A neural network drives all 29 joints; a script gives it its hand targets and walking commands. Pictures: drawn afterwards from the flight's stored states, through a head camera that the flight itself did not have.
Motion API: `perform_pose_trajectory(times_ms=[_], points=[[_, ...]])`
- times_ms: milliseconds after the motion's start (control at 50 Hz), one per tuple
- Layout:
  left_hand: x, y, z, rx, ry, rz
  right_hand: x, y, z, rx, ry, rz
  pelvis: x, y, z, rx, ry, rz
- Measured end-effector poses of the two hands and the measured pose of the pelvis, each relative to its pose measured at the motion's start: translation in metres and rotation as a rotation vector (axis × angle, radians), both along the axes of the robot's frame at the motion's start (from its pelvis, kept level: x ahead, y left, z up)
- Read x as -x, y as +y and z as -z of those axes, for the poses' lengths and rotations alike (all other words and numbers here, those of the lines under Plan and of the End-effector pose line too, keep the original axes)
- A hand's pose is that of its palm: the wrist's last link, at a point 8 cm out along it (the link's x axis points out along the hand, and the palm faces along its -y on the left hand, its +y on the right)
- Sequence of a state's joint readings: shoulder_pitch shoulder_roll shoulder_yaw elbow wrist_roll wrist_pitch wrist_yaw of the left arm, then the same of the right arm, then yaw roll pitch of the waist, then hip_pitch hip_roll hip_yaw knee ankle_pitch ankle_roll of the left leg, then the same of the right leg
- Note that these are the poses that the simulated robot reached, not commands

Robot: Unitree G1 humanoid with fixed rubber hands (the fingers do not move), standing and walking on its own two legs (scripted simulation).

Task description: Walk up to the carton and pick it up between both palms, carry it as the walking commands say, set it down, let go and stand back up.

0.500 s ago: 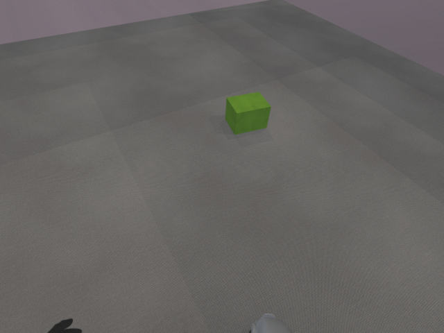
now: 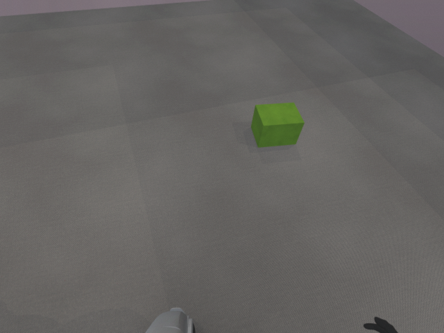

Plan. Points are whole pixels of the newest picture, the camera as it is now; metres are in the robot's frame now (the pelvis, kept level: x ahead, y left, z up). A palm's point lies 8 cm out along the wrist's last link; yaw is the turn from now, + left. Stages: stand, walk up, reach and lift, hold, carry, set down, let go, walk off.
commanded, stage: walk up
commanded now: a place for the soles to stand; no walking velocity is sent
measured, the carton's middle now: (276, 125) +1.35 -0.27 -0.65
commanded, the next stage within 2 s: none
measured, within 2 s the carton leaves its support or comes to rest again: neither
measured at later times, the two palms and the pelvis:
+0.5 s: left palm (118, 264) +0.24 +0.23 -0.09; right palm (443, 298) +0.24 -0.43 -0.09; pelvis +0.18 -0.10 +0.00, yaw -1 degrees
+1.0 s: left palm (194, 181) +0.47 +0.11 -0.10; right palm out of the picture +0.39 -0.53 -0.10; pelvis +0.36 -0.21 +0.00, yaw +0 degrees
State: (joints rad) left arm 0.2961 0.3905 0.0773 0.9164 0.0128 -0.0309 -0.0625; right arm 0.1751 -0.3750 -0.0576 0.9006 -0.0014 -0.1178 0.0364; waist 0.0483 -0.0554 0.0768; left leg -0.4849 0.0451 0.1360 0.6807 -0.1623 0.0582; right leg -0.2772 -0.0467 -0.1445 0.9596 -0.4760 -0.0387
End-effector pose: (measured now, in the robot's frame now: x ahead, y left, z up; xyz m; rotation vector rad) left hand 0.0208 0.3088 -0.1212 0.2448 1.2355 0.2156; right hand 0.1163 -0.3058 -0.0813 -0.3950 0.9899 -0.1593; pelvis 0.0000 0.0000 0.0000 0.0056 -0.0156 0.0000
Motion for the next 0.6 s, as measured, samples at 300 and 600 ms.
perform_pose_trajectory(times_ms=[300,600], points=[[-0.189,-0.055,-0.028,-0.071,-0.179,0.128,-0.035,-0.122,0.01,0.085,0.095,0.152,-0.111,-0.073,0.008,-0.023,-0.018,0.06],[-0.25,-0.093,-0.011,-0.054,-0.056,0.039,-0.159,-0.133,0.005,0.044,0.088,0.081,-0.221,-0.111,0.002,-0.025,0.003,0.013]])
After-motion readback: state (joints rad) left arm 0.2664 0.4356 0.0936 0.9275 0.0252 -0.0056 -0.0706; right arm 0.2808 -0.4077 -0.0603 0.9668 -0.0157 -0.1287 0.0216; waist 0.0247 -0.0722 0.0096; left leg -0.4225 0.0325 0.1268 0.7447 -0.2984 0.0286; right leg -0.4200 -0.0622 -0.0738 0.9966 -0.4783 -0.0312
